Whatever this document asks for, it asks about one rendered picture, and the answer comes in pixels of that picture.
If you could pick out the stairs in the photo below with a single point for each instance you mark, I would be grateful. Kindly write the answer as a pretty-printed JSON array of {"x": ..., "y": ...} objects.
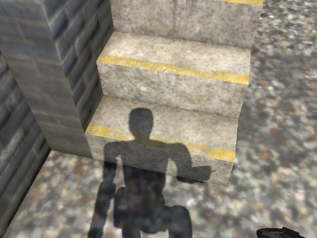
[{"x": 174, "y": 76}]

